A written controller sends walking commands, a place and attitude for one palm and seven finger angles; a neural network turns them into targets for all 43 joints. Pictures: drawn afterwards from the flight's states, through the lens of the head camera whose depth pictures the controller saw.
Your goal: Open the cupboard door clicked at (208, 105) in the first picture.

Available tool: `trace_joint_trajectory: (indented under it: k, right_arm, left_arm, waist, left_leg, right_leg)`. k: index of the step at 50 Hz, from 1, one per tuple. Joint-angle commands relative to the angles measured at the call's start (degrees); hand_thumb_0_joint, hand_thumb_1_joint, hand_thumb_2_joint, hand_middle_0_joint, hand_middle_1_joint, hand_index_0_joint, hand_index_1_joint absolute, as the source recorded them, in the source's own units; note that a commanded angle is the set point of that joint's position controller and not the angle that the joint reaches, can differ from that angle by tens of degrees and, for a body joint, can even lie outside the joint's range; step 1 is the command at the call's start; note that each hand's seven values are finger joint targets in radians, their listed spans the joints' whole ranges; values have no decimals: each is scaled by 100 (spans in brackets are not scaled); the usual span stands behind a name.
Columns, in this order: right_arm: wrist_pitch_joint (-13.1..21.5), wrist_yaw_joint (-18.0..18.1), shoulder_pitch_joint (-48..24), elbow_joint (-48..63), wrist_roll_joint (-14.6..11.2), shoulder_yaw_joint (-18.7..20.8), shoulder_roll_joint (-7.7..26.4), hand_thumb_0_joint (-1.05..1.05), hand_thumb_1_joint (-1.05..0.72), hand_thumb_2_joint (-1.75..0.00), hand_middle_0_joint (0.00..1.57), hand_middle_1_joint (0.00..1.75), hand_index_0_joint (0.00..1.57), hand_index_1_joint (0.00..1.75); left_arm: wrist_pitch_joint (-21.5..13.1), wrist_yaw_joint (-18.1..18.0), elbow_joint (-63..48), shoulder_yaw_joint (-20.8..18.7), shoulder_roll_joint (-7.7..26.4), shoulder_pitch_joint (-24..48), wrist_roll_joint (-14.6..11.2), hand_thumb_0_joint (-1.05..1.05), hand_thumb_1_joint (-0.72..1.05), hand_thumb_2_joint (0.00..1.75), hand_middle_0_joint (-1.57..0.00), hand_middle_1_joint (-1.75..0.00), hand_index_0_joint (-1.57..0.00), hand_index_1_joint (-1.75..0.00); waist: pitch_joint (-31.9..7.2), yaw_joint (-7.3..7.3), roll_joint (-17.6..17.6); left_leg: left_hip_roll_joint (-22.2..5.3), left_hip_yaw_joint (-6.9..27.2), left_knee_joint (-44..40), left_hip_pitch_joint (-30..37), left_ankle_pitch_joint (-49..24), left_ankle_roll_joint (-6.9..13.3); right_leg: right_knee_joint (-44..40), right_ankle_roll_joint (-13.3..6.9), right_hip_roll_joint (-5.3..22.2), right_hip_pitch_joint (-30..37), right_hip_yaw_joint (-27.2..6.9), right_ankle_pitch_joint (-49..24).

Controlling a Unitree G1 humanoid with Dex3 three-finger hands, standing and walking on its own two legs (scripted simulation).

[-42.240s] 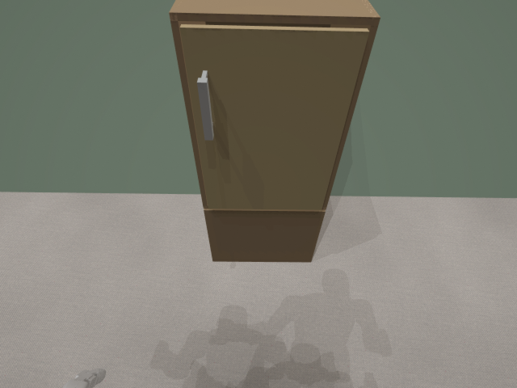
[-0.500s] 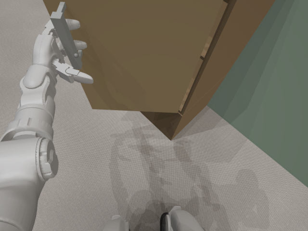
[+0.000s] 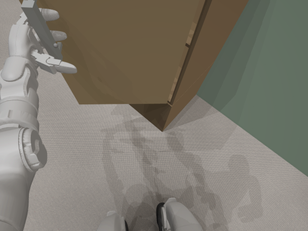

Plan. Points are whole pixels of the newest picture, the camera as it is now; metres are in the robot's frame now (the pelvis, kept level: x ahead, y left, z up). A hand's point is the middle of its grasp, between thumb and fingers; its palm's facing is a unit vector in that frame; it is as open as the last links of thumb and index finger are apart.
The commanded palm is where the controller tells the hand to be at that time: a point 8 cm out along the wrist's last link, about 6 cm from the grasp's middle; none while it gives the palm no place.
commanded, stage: slide the fingers in behind the handle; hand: left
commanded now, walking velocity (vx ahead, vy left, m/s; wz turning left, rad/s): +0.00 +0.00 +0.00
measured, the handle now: (47, 30) +0.59 +0.19 +0.10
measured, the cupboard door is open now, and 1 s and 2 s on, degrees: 44 44 81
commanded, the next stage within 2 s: close the thumb around the handle in 0.08 s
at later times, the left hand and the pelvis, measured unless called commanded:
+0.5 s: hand (54, 43) +0.55 +0.17 +0.10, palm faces -0.07 -1.00 -0.02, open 10.8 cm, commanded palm +0.53 +0.21 +0.10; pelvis +0.01 +0.02 +0.00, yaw +0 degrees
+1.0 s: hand (57, 45) +0.55 +0.17 +0.09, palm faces -0.04 -1.00 -0.03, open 5.4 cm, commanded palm +0.53 +0.22 +0.10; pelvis +0.01 +0.01 +0.00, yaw +0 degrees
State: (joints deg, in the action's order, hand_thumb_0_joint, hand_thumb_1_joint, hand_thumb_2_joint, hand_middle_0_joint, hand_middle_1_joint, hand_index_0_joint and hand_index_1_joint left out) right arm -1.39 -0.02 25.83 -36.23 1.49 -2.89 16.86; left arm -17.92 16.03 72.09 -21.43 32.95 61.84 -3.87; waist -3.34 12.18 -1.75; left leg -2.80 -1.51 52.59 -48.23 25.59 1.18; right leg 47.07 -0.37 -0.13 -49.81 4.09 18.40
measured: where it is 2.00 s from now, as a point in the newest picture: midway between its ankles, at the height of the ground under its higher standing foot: outside the picture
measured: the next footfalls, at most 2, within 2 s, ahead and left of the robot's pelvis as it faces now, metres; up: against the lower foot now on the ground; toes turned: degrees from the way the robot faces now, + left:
none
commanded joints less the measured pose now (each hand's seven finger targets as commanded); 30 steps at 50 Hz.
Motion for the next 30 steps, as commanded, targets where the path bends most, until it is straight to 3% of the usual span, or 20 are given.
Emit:
trace_joint_trajectory:
  k: [1, 3, 4, 6, 7, 8, 9, 10, 11, 13, 18, 20, 21, 23, 24, 27, 29, 30]
  right_arm:
    - [94, 55, 1146, 176, 11, 369, 978, 0, -90, -90, 20, 30, 20, 30]
    - [106, 43, 1167, 218, 25, 385, 973, 0, -90, -90, 20, 30, 20, 30]
    - [92, 30, 1166, 198, 30, 399, 985, 0, -90, -90, 20, 30, 20, 30]
    - [76, 32, 1159, 188, 27, 391, 1005, 0, -90, -90, 20, 30, 20, 30]
    - [64, 36, 1174, 189, 22, 403, 1016, 0, -90, -90, 20, 30, 20, 30]
    - [76, 38, 1161, 241, 23, 387, 999, 0, -90, -90, 20, 30, 20, 30]
    - [57, 34, 1182, 168, 34, 393, 1001, 0, -90, -90, 20, 30, 20, 30]
    - [60, 19, 1169, 174, 36, 385, 987, 0, -90, -90, 20, 30, 20, 30]
    - [49, 24, 1204, 170, 44, 391, 1019, 0, -90, -90, 20, 30, 20, 30]
    - [50, 24, 1211, 227, 49, 396, 993, 0, -90, -90, 20, 30, 20, 30]
    - [2, 9, 1211, 258, 50, 396, 997, 0, -90, -90, 20, 30, 20, 30]
    - [-12, -6, 1203, 222, 50, 406, 972, 0, -90, -90, 20, 30, 20, 30]
    - [-25, -4, 1216, 234, 62, 405, 990, 0, -90, -90, 20, 30, 20, 30]
    - [-37, 0, 1196, 288, 47, 408, 975, 0, -90, -90, 20, 30, 20, 30]
    - [-55, -2, 1184, 241, 54, 410, 961, 0, -90, -90, 20, 30, 20, 30]
    - [-81, -13, 1169, 262, 50, 407, 967, 0, -90, -90, 20, 30, 20, 30]
    - [-70, -7, 1159, 253, 59, 415, 953, 0, -90, -90, 20, 30, 20, 30]
    - [-65, -16, 1176, 252, 57, 413, 944, 0, -90, -90, 20, 30, 20, 30]
  left_arm:
    - [-394, -25, -1301, -75, 1264, 2853, 38, 0, -50, 30, -30, -120, -30, -120]
    - [-442, -48, -1418, 23, 1056, 2829, -14, 0, -50, 30, -30, -120, -30, -120]
    - [-429, -60, -1334, -54, 1108, 2729, -1, 0, -50, 30, -30, -120, -30, -120]
    - [-380, -72, -1299, -9, 1062, 2828, -33, 0, -50, 30, -30, -120, -30, -120]
    - [-358, -89, -1178, -153, 1230, 2727, 4, 0, -50, 30, -30, -120, -30, -120]
    - [-393, -86, -1320, 42, 1001, 2864, -25, 0, -50, 30, -30, -120, -30, -120]
    - [-378, -110, -1245, -39, 1090, 2870, 6, 0, -50, 30, -30, -120, -30, -120]
    - [-359, -112, -1197, 84, 949, 2886, 26, 0, -44, 32, -30, -121, -30, -121]
    - [-343, -149, -1124, -109, 1159, 2798, 34, 0, -39, 35, -31, -121, -31, -121]
    - [-366, -143, -1257, 40, 935, 2818, 23, 0, -28, 40, -32, -122, -32, -122]
    - [-345, -141, -1229, -82, 1037, 2673, 1, 0, 0, 52, -34, -125, -34, -125]
    - [-325, -114, -1242, 9, 888, 2664, -15, 0, 12, 56, -34, -127, -34, -127]
    - [-348, -124, -1351, -121, 1055, 2657, -6, 0, 17, 59, -35, -127, -35, -127]
    - [-350, -121, -1342, -35, 881, 2553, -54, 0, 28, 64, -36, -128, -36, -128]
    - [-357, -122, -1392, -31, 944, 2658, -17, 0, 34, 66, -36, -129, -36, -129]
    - [-316, -153, -1315, -44, 938, 2578, 4, 0, 51, 73, -37, -131, -37, -131]
    - [-396, -188, -1563, -51, 962, 2826, -8, 0, 62, 78, -38, -132, -38, -132]
    - [-412, -189, -1521, -37, 945, 2733, 10, 0, 68, 80, -38, -133, -38, -133]
  waist:
    - [-2798, 99, -804]
    - [-2928, 110, -820]
    - [-3007, 73, -819]
    - [-2851, 158, -605]
    - [-2838, 90, -574]
    - [-2821, 150, -784]
    - [-2856, 137, -762]
    - [-2755, 175, -798]
    - [-2738, 145, -589]
    - [-2854, 161, -727]
    - [-2932, 103, -715]
    - [-2940, 114, -726]
    - [-3000, 56, -759]
    - [-2963, 90, -661]
    - [-2979, 85, -798]
    - [-2814, 81, -649]
    - [-3000, 98, -935]
    - [-3031, 69, -884]
  left_leg:
    - [154, 349, -565, 1605, -2040, 29]
    - [143, 396, -558, 1864, -2305, 20]
    - [130, 399, -545, 1900, -2324, -9]
    - [120, 396, -559, 1749, -2188, 12]
    - [126, 404, -564, 1709, -2168, 5]
    - [137, 406, -567, 1824, -2276, 8]
    - [112, 443, -540, 1880, -2347, -20]
    - [112, 439, -539, 1859, -2289, -22]
    - [100, 468, -543, 1780, -2262, -19]
    - [110, 470, -514, 1968, -2535, -22]
    - [95, 472, -465, 2016, -2810, -56]
    - [76, 482, -446, 2077, -2903, -84]
    - [57, 522, -458, 2112, -3048, -117]
    - [66, 494, -430, 2126, -3147, -86]
    - [51, 512, -439, 2159, -3148, -125]
    - [72, 487, -463, 1968, -2886, -93]
    - [66, 497, -431, 2192, -3084, -119]
    - [64, 524, -424, 2221, -3167, -136]
  right_leg:
    - [-341, -87, -227, 1442, -220, -1529]
    - [-313, -107, -247, 1370, -162, -1614]
    - [-308, -92, -247, 1356, -161, -1602]
    - [-341, -68, -242, 1348, -164, -1550]
    - [-327, -79, -248, 1387, -161, -1527]
    - [-318, -97, -254, 1265, -147, -1551]
    - [-293, -90, -245, 1199, -129, -1550]
    - [-308, -79, -247, 1101, -124, -1474]
    - [-297, -80, -251, 1156, -110, -1447]
    - [-259, -99, -255, 1106, -88, -1591]
    - [-220, -102, -264, 1160, -83, -1758]
    - [-224, -82, -267, 1113, -74, -1799]
    - [-182, -98, -266, 1163, -59, -1843]
    - [-193, -98, -283, 1148, -55, -1906]
    - [-188, -80, -271, 1134, -59, -1887]
    - [-206, -85, -277, 1159, -61, -1791]
    - [-195, -83, -276, 1113, -77, -1871]
    - [-182, -90, -280, 1133, -64, -1888]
